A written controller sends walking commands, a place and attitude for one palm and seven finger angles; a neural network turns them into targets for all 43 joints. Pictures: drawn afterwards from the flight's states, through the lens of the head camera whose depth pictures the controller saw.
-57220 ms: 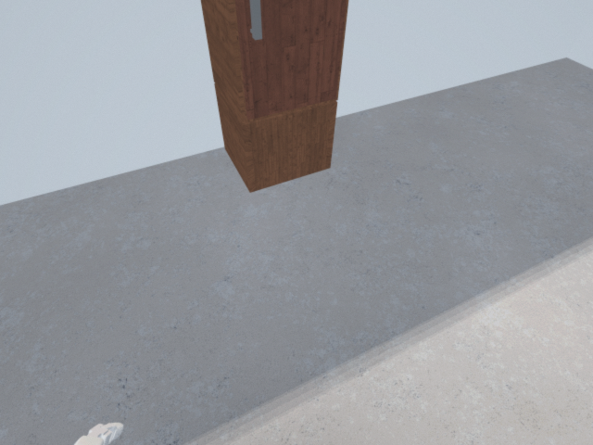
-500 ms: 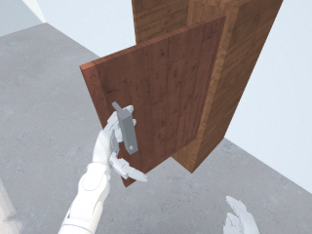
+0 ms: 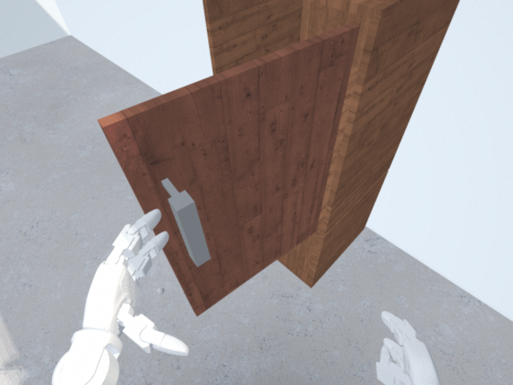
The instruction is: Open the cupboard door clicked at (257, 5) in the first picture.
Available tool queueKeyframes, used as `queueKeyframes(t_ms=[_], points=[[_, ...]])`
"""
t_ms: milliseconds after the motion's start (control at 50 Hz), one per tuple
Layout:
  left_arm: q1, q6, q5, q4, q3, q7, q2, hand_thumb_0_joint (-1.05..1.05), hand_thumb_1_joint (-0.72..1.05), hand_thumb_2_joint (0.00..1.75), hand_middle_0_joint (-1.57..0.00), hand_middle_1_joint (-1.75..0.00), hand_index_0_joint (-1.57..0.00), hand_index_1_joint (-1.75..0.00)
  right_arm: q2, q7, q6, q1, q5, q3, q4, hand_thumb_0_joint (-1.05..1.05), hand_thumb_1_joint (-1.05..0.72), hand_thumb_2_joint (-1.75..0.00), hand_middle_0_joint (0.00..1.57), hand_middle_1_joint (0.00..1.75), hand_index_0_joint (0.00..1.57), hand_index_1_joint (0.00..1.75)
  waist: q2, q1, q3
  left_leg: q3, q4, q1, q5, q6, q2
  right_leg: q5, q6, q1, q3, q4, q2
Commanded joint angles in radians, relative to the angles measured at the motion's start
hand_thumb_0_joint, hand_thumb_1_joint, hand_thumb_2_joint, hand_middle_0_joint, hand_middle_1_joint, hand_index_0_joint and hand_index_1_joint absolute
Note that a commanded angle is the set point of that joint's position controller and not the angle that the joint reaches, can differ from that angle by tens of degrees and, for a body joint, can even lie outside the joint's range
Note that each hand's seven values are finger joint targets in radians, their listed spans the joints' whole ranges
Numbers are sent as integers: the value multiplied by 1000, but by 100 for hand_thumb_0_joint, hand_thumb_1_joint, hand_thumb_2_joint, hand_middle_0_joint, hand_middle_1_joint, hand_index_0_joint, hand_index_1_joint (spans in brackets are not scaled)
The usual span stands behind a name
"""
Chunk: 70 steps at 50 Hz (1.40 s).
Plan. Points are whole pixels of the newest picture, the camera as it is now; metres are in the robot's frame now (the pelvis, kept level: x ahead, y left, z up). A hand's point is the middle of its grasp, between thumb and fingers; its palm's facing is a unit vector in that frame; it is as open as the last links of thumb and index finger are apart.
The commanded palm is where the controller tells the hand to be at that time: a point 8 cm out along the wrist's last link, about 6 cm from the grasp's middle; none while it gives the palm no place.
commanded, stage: slide the hand sideways off the handle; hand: left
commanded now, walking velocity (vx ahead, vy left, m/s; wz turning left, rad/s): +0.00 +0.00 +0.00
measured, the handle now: (184, 223) +0.33 +0.14 +0.08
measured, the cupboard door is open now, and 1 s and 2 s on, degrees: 81 81 81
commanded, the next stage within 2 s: draw the hand back to the body in 0.28 s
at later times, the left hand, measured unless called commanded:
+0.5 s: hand (122, 302) +0.21 +0.20 +0.08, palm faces -0.03 -1.00 -0.04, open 16.3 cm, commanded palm +0.18 +0.25 +0.10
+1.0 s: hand (69, 289) +0.20 +0.24 +0.13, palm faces +0.19 -0.95 -0.24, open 15.6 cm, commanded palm +0.16 +0.29 +0.14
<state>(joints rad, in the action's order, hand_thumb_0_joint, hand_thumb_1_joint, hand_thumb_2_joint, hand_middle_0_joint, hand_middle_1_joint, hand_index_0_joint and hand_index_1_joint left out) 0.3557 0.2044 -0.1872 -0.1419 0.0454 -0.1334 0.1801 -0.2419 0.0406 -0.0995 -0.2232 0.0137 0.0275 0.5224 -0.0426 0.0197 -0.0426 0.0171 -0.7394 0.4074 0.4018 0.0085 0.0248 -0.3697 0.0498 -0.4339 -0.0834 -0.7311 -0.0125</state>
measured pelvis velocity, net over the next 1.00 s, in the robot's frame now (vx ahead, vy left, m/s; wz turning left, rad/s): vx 0.00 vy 0.03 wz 0.01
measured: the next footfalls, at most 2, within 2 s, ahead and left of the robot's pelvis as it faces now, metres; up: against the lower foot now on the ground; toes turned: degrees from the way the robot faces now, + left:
none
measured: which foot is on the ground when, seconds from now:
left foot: down 0.00-1.00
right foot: down 0.00-1.00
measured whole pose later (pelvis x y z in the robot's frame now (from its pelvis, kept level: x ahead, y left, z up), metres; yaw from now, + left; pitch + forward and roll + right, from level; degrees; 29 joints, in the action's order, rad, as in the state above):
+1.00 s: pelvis +0.00 +0.03 +0.01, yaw +0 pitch +0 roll -2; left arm 0.44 0.04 -0.14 -0.36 0.18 -0.04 0.29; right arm -0.22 0.09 -0.21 -0.23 0.01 0.07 0.56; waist -0.05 0.05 -0.02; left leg 0.02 -0.67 0.29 0.37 -0.03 0.00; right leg -0.31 0.01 -0.29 -0.08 -0.61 0.00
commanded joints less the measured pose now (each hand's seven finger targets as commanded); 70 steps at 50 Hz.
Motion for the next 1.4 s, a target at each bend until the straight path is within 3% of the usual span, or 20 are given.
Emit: queueKeyframes(t_ms=[0, 60, 200, 320, 360, 400, 460, 520, 600, 760, 860, 880, 900, 920, 1000, 1140, 1160, 1280, 1300, 1380], points=[[-100, 103, -49, -231, 101, -49, 108, 0, -50, 30, -15, -30, -15, -30, -89, 20, -85, 71, 3, -34, -147, 0, -90, -90, 20, 30, 20, 30, 39, -5, -182, -17, 47, 20, -224, -25, -47, 321, -39, 133, 96, 99, 23], [-86, 99, -71, -192, 160, -84, 162, 0, -50, 30, -15, -30, -15, -30, -99, 29, -93, 60, 6, -34, -135, 0, -90, -90, 20, 30, 20, 30, 89, -9, -180, -23, 23, 60, -214, -24, -47, 321, -49, 144, 127, 107, 35], [-37, 85, -125, -178, 222, -150, 194, 0, -50, 30, -15, -30, -15, -30, -107, 38, -117, 67, 14, -34, -144, 0, -90, -90, 20, 30, 20, 30, 66, 6, -184, -30, 9, 80, -204, -21, -48, 306, -56, 141, 135, 105, 43], [-99, 90, -144, -183, 193, -185, 177, 0, -50, 30, -15, -30, -15, -30, -117, 45, -145, 67, 16, -32, -141, 0, -90, -90, 20, 30, 20, 30, 49, -10, -157, -39, 2, 81, -187, -23, -46, 227, -49, 84, 118, 105, 34], [-85, 87, -146, -161, 214, -181, 194, 0, -50, 30, -15, -30, -15, -30, -119, 46, -153, 66, 16, -34, -135, 0, -90, -90, 20, 30, 20, 30, 70, -6, -150, -43, -2, 87, -182, -23, -42, 197, -46, 79, 119, 108, 31], [-109, 85, -141, -210, 221, -175, 212, 0, -50, 30, -15, -30, -15, -30, -119, 46, -160, 71, 20, -33, -142, 0, -90, -90, 20, 30, 20, 30, 9, 5, -174, -45, 15, 65, -185, -23, -42, 180, -35, 85, 103, 99, 28], [-91, 70, -131, -254, 249, -150, 243, 0, -50, 30, -15, -30, -15, -30, -113, 47, -171, 73, 21, -32, -145, 0, -90, -90, 20, 30, 20, 30, -6, 16, -207, -51, 36, 32, -199, -24, -37, 182, -29, 101, 79, 89, 18], [-56, 49, -128, -306, 210, -135, 198, 0, -50, 30, -15, -30, -15, -30, -106, 43, -180, 73, 27, -25, -155, 0, -90, -90, 20, 30, 20, 30, -46, 20, -190, -54, 69, -3, -211, -20, -35, 209, -26, 90, 36, 78, 7], [-41, -11, -127, -276, 215, -125, 198, 0, -50, 30, -15, -30, -15, -30, -113, 44, -180, 78, 29, -20, -149, 0, -90, -90, 20, 30, 20, 30, 20, 13, -125, -64, 97, 11, -171, -19, -27, 162, -31, 79, 23, 102, 2], [-57, -78, -113, -380, 218, -117, 213, 0, -50, 30, -15, -30, -15, -30, -112, 49, -196, 89, 28, -8, -152, 0, -90, -90, 20, 30, 20, 30, -13, 21, -129, -74, 137, -62, -212, -17, -21, 189, -27, 107, 7, 123, -4], [-56, -96, -122, -381, 277, -120, 249, 0, -32, 37, -16, -30, -16, -30, -112, 52, -204, 91, 28, -4, -130, 0, -90, -90, 20, 30, 20, 30, -9, 29, -113, -76, 160, -83, -218, -11, -20, 191, -25, 131, 5, 151, -6], [-98, -80, 35, -492, 289, 42, 358, 0, -29, 39, -16, -30, -16, -30, -100, 68, -187, 108, 4, -13, -124, 0, -90, -90, 20, 30, 20, 30, -21, 52, -89, -57, 208, -80, -195, -21, -11, 177, -19, 191, 56, 210, 13], [14, -97, 51, -421, 250, 112, 258, 0, -26, 40, -16, -30, -16, -30, -83, 72, -177, 92, -5, -7, -116, 0, -90, -90, 20, 30, 20, 30, -1, 35, -28, -57, 230, -80, -172, -15, -10, 151, -18, 182, 46, 234, 19], [32, -108, 61, -420, 196, 139, 201, 0, -22, 42, -16, -30, -16, -30, -84, 66, -168, 92, -5, -4, -118, 0, -90, -90, 20, 30, 20, 30, -9, 25, -4, -59, 243, -81, -152, -12, -10, 134, -20, 175, 44, 241, 21], [44, -100, 119, -473, 195, 219, 227, 0, -8, 48, -16, -30, -16, -30, -90, 57, -139, 107, -11, -9, -97, 0, -90, -90, 20, 30, 20, 30, -45, 28, -28, -54, 288, -159, -231, -15, 3, 188, -20, 244, 44, 272, 24], [47, -83, 152, -486, 263, 271, 283, 0, 17, 58, -17, -30, -17, -30, -89, 59, -118, 122, -22, -16, -68, 0, -90, -90, 20, 30, 20, 30, -4, 39, -61, -39, 341, -249, -373, -14, 6, 283, -22, 338, 42, 319, 24], [50, -84, 153, -474, 278, 274, 294, 0, 20, 60, -18, -30, -18, -30, -92, 59, -114, 130, -24, -18, -61, 0, -90, -90, 20, 30, 20, 30, -22, 43, -51, -35, 347, -251, -391, -13, 6, 299, -19, 354, 47, 330, 25], [65, -79, 151, -446, 294, 271, 278, 0, 41, 69, -18, -30, -18, -30, -91, 47, -90, 139, -24, -27, -47, 0, -90, -90, 20, 30, 20, 30, -5, 43, -26, -24, 368, -291, -484, -12, 11, 366, -26, 382, 48, 359, 23], [63, -77, 150, -456, 313, 272, 293, 0, 44, 70, -18, -30, -18, -30, -92, 46, -85, 141, -23, -31, -46, 0, -90, -90, 20, 30, 20, 30, -6, 47, -50, -20, 368, -307, -495, -14, 11, 379, -27, 393, 50, 361, 22], [64, -79, 145, -428, 347, 269, 308, 0, 58, 76, -19, -30, -19, -30, -89, 42, -66, 151, -24, -35, -42, 0, -90, -90, 20, 30, 20, 30, -2, 52, -19, -12, 378, -310, -500, -17, 10, 399, -28, 401, 54, 377, 22]])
